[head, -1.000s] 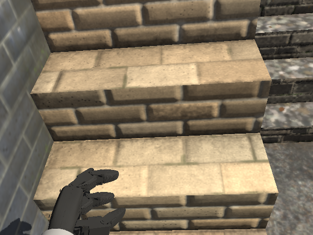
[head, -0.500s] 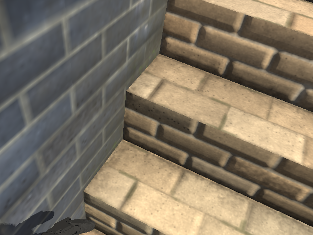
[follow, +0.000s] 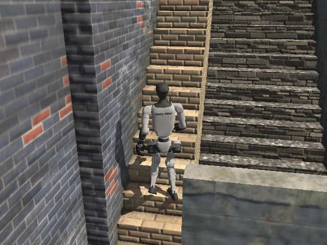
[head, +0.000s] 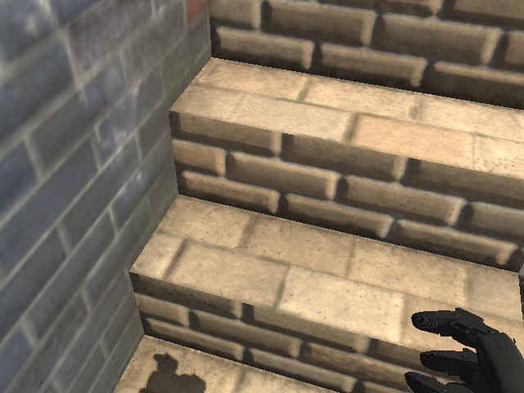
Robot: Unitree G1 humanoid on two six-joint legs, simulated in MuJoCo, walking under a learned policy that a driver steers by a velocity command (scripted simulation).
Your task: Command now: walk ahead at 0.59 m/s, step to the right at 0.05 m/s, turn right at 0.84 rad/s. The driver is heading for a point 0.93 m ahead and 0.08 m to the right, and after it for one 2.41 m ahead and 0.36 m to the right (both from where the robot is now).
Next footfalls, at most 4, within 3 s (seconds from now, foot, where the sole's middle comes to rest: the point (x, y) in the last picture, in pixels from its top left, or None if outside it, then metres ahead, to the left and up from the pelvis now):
0.20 left None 0.13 0.16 -0.69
0.46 right None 0.10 -0.06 -0.69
1.04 right None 0.08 -0.14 -0.69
1.40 left None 0.00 0.15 -0.71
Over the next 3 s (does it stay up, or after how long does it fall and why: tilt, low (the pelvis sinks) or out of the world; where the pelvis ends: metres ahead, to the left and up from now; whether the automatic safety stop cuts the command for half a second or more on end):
stays up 0.11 -0.02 0.09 its command is cut before an obstacle after 1.3 s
